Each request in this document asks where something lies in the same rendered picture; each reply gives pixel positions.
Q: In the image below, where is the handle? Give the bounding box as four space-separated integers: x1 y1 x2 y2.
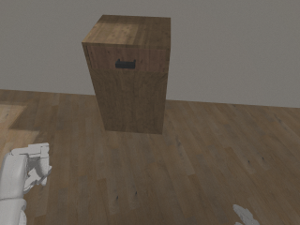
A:
115 58 136 69

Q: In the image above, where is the robot left hand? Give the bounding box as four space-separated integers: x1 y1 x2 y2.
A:
0 142 52 200

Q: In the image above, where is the drawer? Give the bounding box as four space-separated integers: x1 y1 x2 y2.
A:
87 46 166 72

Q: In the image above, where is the left robot forearm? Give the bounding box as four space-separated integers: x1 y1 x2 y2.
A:
0 198 27 225

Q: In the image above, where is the cabinet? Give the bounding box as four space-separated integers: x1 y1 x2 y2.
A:
82 14 172 135

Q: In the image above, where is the robot right hand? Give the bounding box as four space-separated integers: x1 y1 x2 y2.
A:
232 204 261 225

